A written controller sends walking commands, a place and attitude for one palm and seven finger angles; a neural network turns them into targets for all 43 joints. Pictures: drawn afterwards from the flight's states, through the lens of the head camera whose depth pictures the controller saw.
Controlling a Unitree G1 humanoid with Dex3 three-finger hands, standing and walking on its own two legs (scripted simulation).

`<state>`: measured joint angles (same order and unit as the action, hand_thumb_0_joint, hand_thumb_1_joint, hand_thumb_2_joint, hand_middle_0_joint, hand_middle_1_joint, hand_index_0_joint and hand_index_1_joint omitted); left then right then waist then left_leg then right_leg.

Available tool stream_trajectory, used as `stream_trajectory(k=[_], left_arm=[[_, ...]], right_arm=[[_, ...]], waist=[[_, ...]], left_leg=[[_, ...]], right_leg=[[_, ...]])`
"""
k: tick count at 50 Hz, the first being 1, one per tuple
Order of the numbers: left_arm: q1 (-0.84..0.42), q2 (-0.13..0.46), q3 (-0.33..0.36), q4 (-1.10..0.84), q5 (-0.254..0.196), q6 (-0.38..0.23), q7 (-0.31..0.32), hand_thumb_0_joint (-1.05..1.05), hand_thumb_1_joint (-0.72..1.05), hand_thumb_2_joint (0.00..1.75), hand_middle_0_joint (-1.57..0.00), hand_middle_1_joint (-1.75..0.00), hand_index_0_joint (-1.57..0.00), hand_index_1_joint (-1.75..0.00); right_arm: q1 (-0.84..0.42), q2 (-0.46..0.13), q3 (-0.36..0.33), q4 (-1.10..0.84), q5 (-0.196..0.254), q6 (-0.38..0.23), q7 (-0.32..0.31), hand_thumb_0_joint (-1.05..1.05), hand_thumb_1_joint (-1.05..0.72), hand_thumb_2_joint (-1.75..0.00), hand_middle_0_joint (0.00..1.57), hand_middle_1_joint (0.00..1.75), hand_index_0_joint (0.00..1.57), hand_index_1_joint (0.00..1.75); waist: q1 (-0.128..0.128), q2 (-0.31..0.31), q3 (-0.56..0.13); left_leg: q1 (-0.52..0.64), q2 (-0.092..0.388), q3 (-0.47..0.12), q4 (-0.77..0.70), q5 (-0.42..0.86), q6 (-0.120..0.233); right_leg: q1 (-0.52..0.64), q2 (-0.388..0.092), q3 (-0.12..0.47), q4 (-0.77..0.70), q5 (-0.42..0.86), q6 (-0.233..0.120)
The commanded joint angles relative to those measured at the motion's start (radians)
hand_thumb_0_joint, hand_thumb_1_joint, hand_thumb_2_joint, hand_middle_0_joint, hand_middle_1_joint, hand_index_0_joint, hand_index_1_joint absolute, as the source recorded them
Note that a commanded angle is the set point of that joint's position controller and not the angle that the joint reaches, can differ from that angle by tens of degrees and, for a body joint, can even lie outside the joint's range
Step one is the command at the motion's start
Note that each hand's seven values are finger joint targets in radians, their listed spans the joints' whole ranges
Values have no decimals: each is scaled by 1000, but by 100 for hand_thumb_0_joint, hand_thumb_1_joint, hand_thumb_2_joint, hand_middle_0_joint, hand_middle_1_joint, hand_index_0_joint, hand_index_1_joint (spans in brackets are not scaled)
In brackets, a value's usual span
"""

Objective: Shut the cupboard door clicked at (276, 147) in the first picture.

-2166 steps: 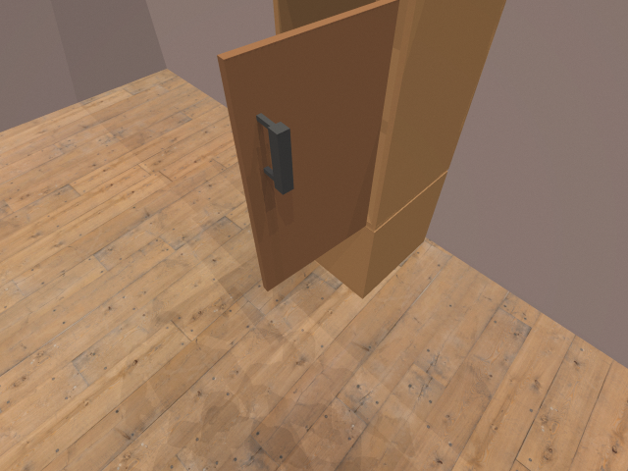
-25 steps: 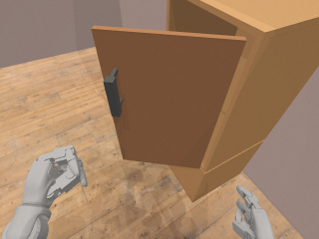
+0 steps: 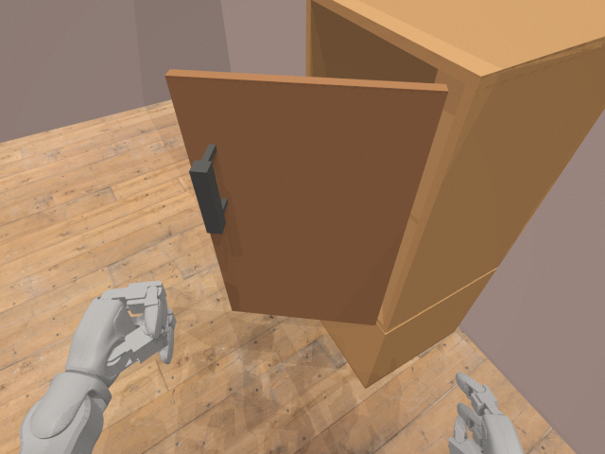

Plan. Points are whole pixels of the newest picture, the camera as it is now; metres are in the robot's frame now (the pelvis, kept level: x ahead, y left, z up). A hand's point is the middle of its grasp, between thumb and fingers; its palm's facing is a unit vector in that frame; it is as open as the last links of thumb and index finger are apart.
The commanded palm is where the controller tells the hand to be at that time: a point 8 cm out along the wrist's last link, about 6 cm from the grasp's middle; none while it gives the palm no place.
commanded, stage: raise the hand and make a fist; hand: left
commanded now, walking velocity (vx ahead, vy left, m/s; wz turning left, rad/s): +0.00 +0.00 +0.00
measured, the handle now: (213, 189) +0.46 +0.18 +0.10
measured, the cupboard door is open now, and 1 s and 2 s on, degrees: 54 54 52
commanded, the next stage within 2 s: bring the fist close to the handle in 0.14 s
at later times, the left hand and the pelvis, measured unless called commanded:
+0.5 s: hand (172, 301) +0.26 +0.17 +0.12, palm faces +0.00 -1.00 -0.05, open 3.1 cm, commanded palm +0.24 +0.22 +0.11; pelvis -0.02 -0.01 +0.00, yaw +1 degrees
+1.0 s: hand (206, 263) +0.32 +0.16 +0.10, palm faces -0.03 -1.00 -0.03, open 3.1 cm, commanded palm +0.31 +0.21 +0.11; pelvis -0.01 -0.02 +0.00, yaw +0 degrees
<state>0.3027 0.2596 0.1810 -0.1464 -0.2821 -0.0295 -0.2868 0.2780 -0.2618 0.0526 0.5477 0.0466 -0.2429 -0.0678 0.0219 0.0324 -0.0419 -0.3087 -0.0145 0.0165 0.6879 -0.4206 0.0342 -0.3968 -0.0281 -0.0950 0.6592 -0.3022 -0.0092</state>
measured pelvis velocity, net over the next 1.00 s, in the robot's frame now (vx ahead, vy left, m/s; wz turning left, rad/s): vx -0.01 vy -0.02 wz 0.00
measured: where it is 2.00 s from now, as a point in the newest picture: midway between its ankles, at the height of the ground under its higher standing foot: outside the picture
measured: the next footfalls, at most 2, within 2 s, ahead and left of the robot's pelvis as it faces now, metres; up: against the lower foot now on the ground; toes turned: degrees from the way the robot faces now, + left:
none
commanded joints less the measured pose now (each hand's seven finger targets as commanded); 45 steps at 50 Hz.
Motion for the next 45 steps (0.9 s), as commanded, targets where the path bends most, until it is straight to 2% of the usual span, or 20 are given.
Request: stream_trajectory(k=[1, 3, 4, 7, 9, 12, 13, 15, 20, 23, 25, 28, 29, 32, 34, 38, 39, 43, 44, 45], left_arm=[[-165, 174, 152, -307, -30, -164, 60, 0, 90, 90, -130, -150, -130, -150], [-162, 140, 121, -280, -31, -193, 66, 0, 90, 90, -130, -150, -130, -150], [-163, 138, 113, -254, -28, -195, 63, 0, 90, 90, -130, -150, -130, -150], [-146, 99, 47, -175, -18, -160, 25, 0, 90, 90, -130, -150, -130, -150], [-121, 105, 40, -134, -17, -121, 2, 0, 90, 90, -130, -150, -130, -150], [-139, 147, 73, -209, -14, -103, -3, 0, 90, 90, -130, -150, -130, -150], [-195, 134, 56, -240, -15, -107, 3, 0, 90, 90, -130, -150, -130, -150], [-294, 175, 103, -237, -22, -127, 33, 0, 90, 90, -130, -150, -130, -150], [-431, 128, 51, -135, -4, -173, 78, 0, 90, 90, -130, -150, -130, -150], [-423, 76, -23, -73, 20, -141, 66, 0, 90, 90, -130, -150, -130, -150], [-425, 72, -40, -29, 32, -103, 56, 0, 90, 90, -130, -150, -130, -150], [-450, 135, 33, 27, 29, -63, 63, 0, 90, 90, -130, -150, -130, -150], [-448, 172, 81, 31, 24, -61, 74, 0, 90, 90, -130, -150, -130, -150], [-552, 139, 74, -13, 19, -87, 103, 0, 90, 90, -130, -150, -130, -150], [-585, 180, 113, -20, 20, -118, 126, 0, 90, 90, -130, -150, -130, -150], [-604, 101, 24, 20, 46, -152, 119, 0, 90, 90, -130, -150, -130, -150], [-592, 120, 40, 55, 47, -146, 113, 0, 90, 90, -130, -150, -130, -150], [-665, 116, 14, 161, 46, -102, 78, 0, 90, 90, -130, -150, -130, -150], [-672, 143, 44, 192, 41, -93, 77, 0, 90, 90, -130, -150, -130, -150], [-696, 148, 49, 192, 36, -87, 72, 0, 90, 90, -130, -150, -130, -150]], right_arm=[[-94, -88, -44, -159, -8, -71, -3, 0, -90, -90, 20, 30, 20, 30], [-90, -89, -43, -141, -6, -77, 0, 0, -90, -90, 20, 30, 20, 30], [-87, -94, -44, -133, -8, -76, 1, 0, -90, -90, 20, 30, 20, 30], [-91, -108, -48, -128, 2, -77, -4, 0, -90, -90, 20, 30, 20, 30], [-93, -115, -49, -133, 6, -75, -7, 0, -90, -90, 20, 30, 20, 30], [-105, -114, -52, -154, 5, -74, -13, 0, -90, -90, 20, 30, 20, 30], [-111, -110, -47, -157, 4, -76, -15, 0, -90, -90, 20, 30, 20, 30], [-107, -108, -43, -140, -1, -73, -22, 0, -90, -90, 20, 30, 20, 30], [-105, -103, -37, -102, 3, -79, -24, 0, -90, -90, 20, 30, 20, 30], [-95, -105, -39, -99, 7, -83, -21, 0, -90, -90, 20, 30, 20, 30], [-91, -109, -40, -103, 10, -74, -20, 0, -90, -90, 20, 30, 20, 30], [-93, -118, -43, -109, 6, -53, -21, 0, -90, -90, 20, 30, 20, 30], [-96, -119, -45, -114, 2, -46, -21, 0, -90, -90, 20, 30, 20, 30], [-112, -101, -42, -122, -1, -40, -14, 0, -90, -90, 20, 30, 20, 30], [-107, -101, -42, -113, -7, -37, -11, 0, -90, -90, 20, 30, 20, 30], [-92, -96, -47, -97, -4, -40, 1, 0, -90, -90, 20, 30, 20, 30], [-84, -103, -51, -93, -5, -36, 1, 0, -90, -90, 20, 30, 20, 30], [-79, -118, -53, -85, 6, -12, -7, 0, -90, -90, 20, 30, 20, 30], [-76, -122, -55, -83, 5, -6, -11, 0, -90, -90, 20, 30, 20, 30], [-83, -123, -54, -89, 6, 0, -13, 0, -90, -90, 20, 30, 20, 30]], waist=[[28, 19, -183], [16, 56, -145], [7, 20, -133], [-8, 30, -71], [-6, -8, -53], [7, -8, -118], [-2, 0, -131], [-7, -24, -123], [-25, 9, -89], [-23, 45, -112], [-20, 17, -124], [-5, -68, -136], [12, -89, -156], [13, -54, -202], [17, -53, -226], [-5, 23, -216], [-9, -23, -207], [-30, -41, -144], [-31, -95, -134], [-26, -79, -155]], left_leg=[[-46, 1, -46, -118, 357, -28], [-51, 0, -41, -114, 337, -31], [-58, 2, -45, -110, 330, -27], [-84, 0, -40, -113, 241, -20], [-104, 0, -43, -112, 205, -15], [-84, -3, -45, -117, 219, -11], [-73, -3, -45, -116, 218, -10], [-78, 3, -55, -121, 202, -11], [-67, 5, -62, -134, 167, -16], [-49, 3, -60, -139, 191, -20], [-59, 4, -57, -138, 212, -17], [-89, 0, -48, -141, 227, -16], [-94, 0, -45, -139, 244, -15], [-63, -2, -34, -141, 285, -19], [-55, 0, -33, -139, 314, -20], [-26, 0, -19, -129, 354, -24], [-39, 2, -20, -124, 349, -19], [-77, -4, -16, -130, 271, -16], [-90, -4, -19, -129, 256, -12], [-97, -8, -13, -128, 239, -11]], right_leg=[[204, 17, 34, -51, 265, -18], [176, 18, 34, -55, 250, -19], [175, 19, 36, -59, 245, -18], [130, 14, 44, -86, 161, -15], [136, 9, 59, -104, 112, -15], [166, 6, 58, -99, 113, -12], [158, 7, 54, -97, 112, -8], [151, 11, 54, -98, 80, -6], [106, 14, 45, -93, 40, -10], [110, 12, 37, -84, 91, -14], [128, 8, 39, -84, 120, -14], [165, 5, 46, -88, 135, -11], [194, 3, 52, -87, 145, -11], [207, 2, 52, -73, 201, -10], [230, 4, 57, -66, 232, -12], [199, 5, 55, -57, 300, -15], [205, 5, 57, -63, 300, -12], [172, 3, 65, -88, 236, -10], [178, 3, 69, -98, 212, -7], [186, -2, 81, -103, 190, -5]])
